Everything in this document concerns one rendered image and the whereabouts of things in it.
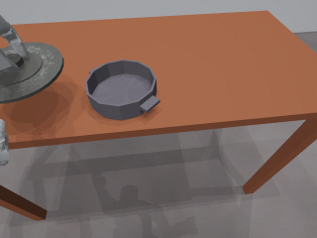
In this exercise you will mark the lid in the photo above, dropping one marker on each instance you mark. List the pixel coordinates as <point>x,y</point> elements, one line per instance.
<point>40,69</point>

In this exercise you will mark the knob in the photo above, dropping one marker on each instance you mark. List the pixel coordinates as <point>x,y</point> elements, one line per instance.
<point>16,58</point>

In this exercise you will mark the robot left hand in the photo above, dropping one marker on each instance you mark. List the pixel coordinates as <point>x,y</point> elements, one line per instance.
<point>12,38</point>

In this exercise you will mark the table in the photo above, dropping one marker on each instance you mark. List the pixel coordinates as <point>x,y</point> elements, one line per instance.
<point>217,70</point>

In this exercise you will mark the pot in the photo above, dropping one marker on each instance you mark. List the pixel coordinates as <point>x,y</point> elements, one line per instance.
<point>122,89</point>

